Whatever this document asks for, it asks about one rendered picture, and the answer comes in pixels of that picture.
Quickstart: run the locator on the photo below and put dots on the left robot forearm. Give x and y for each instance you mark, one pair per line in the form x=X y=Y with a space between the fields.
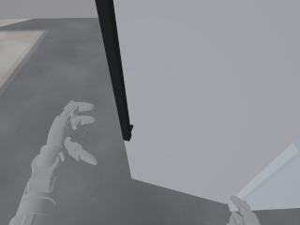
x=40 y=194

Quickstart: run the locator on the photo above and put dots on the robot left hand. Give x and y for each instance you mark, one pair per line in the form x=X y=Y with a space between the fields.
x=63 y=126

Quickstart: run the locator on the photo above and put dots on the robot right hand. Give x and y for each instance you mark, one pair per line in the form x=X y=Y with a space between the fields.
x=247 y=218

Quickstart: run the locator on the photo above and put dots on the handle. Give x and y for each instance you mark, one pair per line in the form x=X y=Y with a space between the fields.
x=108 y=27

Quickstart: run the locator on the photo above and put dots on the fridge door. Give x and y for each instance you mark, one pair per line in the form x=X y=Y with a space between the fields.
x=212 y=88

